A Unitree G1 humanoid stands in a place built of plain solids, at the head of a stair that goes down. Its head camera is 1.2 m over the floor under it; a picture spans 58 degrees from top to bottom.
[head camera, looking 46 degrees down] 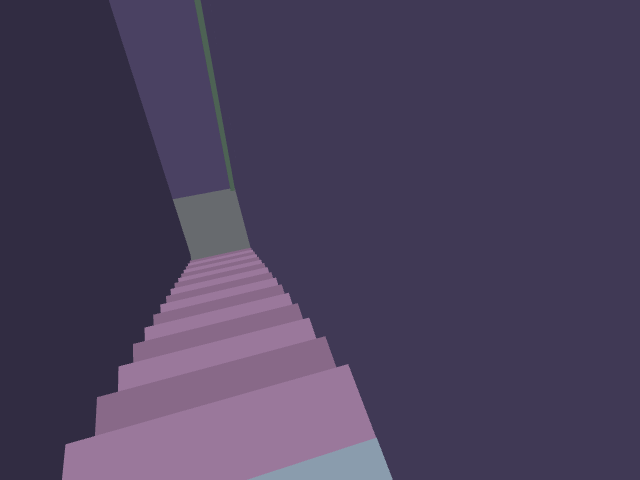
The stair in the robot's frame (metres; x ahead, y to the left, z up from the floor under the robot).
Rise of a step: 0.20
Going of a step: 0.23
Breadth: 0.80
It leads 17 degrees to the left of straight ahead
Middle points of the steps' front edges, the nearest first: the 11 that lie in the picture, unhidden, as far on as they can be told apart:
0.52 0.29 0.00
0.74 0.36 -0.20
0.96 0.43 -0.39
1.17 0.49 -0.59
1.39 0.56 -0.79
1.60 0.62 -0.99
1.82 0.69 -1.18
2.04 0.76 -1.38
2.25 0.82 -1.58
2.47 0.89 -1.77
2.68 0.95 -1.97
